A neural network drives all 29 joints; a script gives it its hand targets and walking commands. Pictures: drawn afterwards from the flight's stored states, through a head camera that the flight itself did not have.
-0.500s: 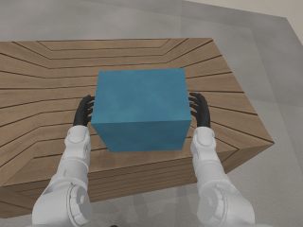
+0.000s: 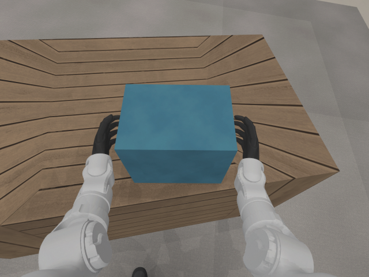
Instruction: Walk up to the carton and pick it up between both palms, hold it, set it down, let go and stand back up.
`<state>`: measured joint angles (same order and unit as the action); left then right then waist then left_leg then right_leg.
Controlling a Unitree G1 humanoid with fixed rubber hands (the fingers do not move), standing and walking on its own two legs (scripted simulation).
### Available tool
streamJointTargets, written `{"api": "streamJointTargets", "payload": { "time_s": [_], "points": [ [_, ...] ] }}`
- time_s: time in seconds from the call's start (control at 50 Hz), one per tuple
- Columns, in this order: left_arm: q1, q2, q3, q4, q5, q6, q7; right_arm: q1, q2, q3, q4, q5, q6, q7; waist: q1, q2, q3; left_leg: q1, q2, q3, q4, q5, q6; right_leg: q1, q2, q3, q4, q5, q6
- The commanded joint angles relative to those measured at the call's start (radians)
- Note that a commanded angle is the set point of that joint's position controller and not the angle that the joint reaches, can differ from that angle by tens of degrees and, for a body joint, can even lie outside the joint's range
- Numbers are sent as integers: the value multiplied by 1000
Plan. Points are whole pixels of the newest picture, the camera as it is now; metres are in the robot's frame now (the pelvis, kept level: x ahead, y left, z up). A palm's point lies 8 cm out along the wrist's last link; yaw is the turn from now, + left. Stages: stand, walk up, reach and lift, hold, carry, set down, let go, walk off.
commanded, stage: set down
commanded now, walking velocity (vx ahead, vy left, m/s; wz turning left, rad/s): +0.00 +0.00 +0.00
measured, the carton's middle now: (177, 138) +0.45 +0.01 -0.06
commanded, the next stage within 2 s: none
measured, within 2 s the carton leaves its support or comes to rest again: rests again in 0.54 s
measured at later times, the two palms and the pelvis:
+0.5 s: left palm (102, 150) +0.38 +0.19 -0.02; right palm (248, 156) +0.37 -0.15 +0.01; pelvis -0.01 +0.01 +0.00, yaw -1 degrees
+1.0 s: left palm (105, 148) +0.39 +0.19 -0.02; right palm (248, 161) +0.36 -0.16 -0.01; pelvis -0.01 +0.01 +0.00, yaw -1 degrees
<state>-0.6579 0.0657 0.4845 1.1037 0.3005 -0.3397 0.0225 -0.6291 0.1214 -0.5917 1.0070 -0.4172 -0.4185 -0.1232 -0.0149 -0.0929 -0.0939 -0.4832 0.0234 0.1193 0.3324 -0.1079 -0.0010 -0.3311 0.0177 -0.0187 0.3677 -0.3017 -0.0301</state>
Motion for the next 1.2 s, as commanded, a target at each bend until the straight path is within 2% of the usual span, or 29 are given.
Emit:
{"api": "streamJointTargets", "payload": {
  "time_s": [0.0, 0.02, 0.08, 0.1, 0.14, 0.2, 0.26, 0.28, 0.3, 0.34, 0.38, 0.42, 0.44, 0.48, 0.62, 0.7, 0.72, 0.74, 0.78, 0.86, 0.9, 0.92, 0.96, 1.02, 1.06, 1.12, 1.14, 1.16, 1.18],
  "points": [
    [-651, -406, -177, 33, 84, -89, -169, -508, 487, 236, 155, -139, -34, 178, 94, 136, -518, 701, 76, -76, 203, 768, 36, -385, -45, -69, -30, 501, 86],
    [-658, -418, -189, 17, 80, -95, -161, -515, 490, 232, 131, -135, -48, 180, 89, 157, -566, 654, 69, -69, 224, 785, 17, -364, -35, -70, -13, 521, 79],
    [-616, -413, -191, 6, 91, -111, -156, -496, 492, 250, 138, -117, -55, 186, 90, 125, -563, 630, 62, -51, 223, 748, 17, -307, -32, -62, -7, 518, 76],
    [-640, -425, -203, 11, 85, -117, -154, -502, 496, 251, 146, -123, -64, 183, 75, 156, -599, 608, 61, -61, 230, 791, 6, -332, -29, -64, 0, 540, 75],
    [-613, -431, -189, 31, 88, -110, -147, -480, 482, 233, 192, -115, -56, 192, 93, 166, -530, 687, 76, -70, 230, 791, 12, -425, -28, -64, -32, 410, 59],
    [-603, -403, -159, 57, 105, -99, -152, -490, 478, 241, 163, -109, -40, 192, 97, 122, -507, 554, 60, -46, 215, 665, 25, -290, -32, -45, -7, 480, 68],
    [-605, -410, -171, 65, 97, -108, -146, -533, 472, 217, 126, -112, -65, 188, 80, 117, -559, 554, 57, -42, 220, 676, 18, -276, -21, -51, -3, 504, 73],
    [-591, -394, -160, 74, 114, -112, -153, -515, 486, 238, 130, -113, -62, 187, 91, 98, -527, 501, 48, -35, 220, 664, 21, -246, -27, -44, 17, 544, 78],
    [-609, -399, -169, 72, 102, -110, -150, -514, 479, 235, 129, -104, -57, 190, 70, 124, -540, 524, 56, -48, 217, 658, 18, -260, -30, -40, 5, 523, 76],
    [-624, -395, -176, 53, 112, -115, -149, -510, 480, 216, 124, -112, -59, 190, 74, 152, -564, 504, 47, -39, 215, 619, 14, -252, -34, -47, 17, 491, 72],
    [-566, -392, -145, 78, 125, -102, -147, -482, 471, 234, 146, -110, -44, 195, 95, 145, -511, 529, 53, -36, 208, 640, 15, -259, -28, -42, 12, 465, 70],
    [-610, -396, -167, 51, 117, -116, -139, -509, 467, 205, 137, -109, -59, 195, 72, 155, -537, 534, 62, -56, 223, 681, 6, -299, -21, -59, 11, 418, 62],
    [-614, -397, -162, 63, 122, -117, -136, -499, 452, 196, 179, -103, -52, 196, 71, 160, -513, 522, 62, -53, 221, 619, 8, -327, -22, -49, 8, 383, 54],
    [-598, -423, -162, 53, 111, -116, -132, -504, 466, 199, 161, -107, -65, 199, 75, 152, -555, 536, 66, -61, 240, 701, 6, -354, -20, -55, 10, 415, 56],
    [-571, -388, -144, 64, 125, -111, -124, -488, 440, 193, 184, -95, -49, 206, 80, 178, -521, 520, 67, -54, 229, 635, 8, -353, -19, -49, 9, 320, 46],
    [-519, -393, -148, 69, 115, -125, -114, -457, 416, 182, 182, -91, -69, 201, 59, 160, -496, 528, 67, -66, 253, 692, 3, -376, -12, -57, 9, 370, 46],
    [-532, -383, -148, 57, 119, -124, -113, -472, 426, 185, 173, -101, -66, 202, 71, 168, -516, 541, 69, -64, 251, 698, 4, -393, -10, -55, 2, 347, 42],
    [-544, -404, -151, 56, 125, -131, -119, -457, 432, 172, 175, -92, -79, 197, 52, 171, -521, 554, 70, -73, 266, 717, 6, -413, -16, -55, 3, 372, 42],
    [-532, -376, -118, 84, 144, -118, -117, -458, 418, 177, 215, -98, -71, 198, 72, 152, -471, 504, 64, -66, 253, 691, 12, -389, -18, -48, 17, 371, 48],
    [-527, -373, -128, 97, 130, -135, -127, -469, 444, 210, 175, -91, -87, 193, 67, 120, -516, 441, 52, -56, 264, 634, 27, -341, -25, -40, 49, 449, 61],
    [-540, -356, -127, 82, 124, -145, -116, -489, 423, 202, 154, -74, -97, 196, 84, 155, -560, 461, 63, -63, 276, 674, 16, -387, -14, -45, 46, 405, 54],
    [-522, -380, -117, 106, 131, -146, -115, -448, 414, 186, 226, -81, -95, 191, 73, 146, -496, 484, 65, -81, 281, 681, 22, -434, -20, -44, 46, 398, 58],
    [-523, -323, -79, 110, 152, -146, -118, -452, 401, 164, 175, -101, -94, 190, 79, 105, -506, 435, 53, -57, 256, 614, 36, -373, -20, -40, 43, 405, 65],
    [-502, -245, -56, 169, 134, -148, -125, -456, 346, 213, 171, -62, -82, 180, 82, 84, -488, 316, 43, -46, 253, 515, 44, -276, -34, -23, 92, 538, 81],
    [-547, -312, -66, 118, 158, -150, -114, -482, 404, 160, 148, -98, -81, 186, 80, 122, -519, 345, 44, -50, 254, 525, 33, -332, -29, -27, 88, 448, 75],
    [-530, -245, -81, 117, 127, -149, -99, -447, 308, 143, 191, -65, -67, 183, 69, 152, -518, 430, 58, -61, 267, 560, 23, -393, -24, -37, 62, 355, 51],
    [-547, -274, -38, 123, 154, -143, -102, -458, 351, 125, 197, -82, -58, 175, 73, 114, -470, 387, 51, -60, 261, 546, 33, -382, -24, -31, 58, 388, 60],
    [-546, -268, -68, 114, 132, -143, -88, -450, 318, 114, 215, -77, -67, 173, 50, 141, -488, 413, 58, -68, 278, 591, 20, -416, -20, -39, 67, 355, 59],
    [-535, -273, -53, 128, 135, -144, -87, -462, 322, 125, 205, -67, -67, 173, 72, 122, -494, 411, 58, -66, 274, 593, 28, -422, -21, -33, 63, 364, 55]
  ]
}}
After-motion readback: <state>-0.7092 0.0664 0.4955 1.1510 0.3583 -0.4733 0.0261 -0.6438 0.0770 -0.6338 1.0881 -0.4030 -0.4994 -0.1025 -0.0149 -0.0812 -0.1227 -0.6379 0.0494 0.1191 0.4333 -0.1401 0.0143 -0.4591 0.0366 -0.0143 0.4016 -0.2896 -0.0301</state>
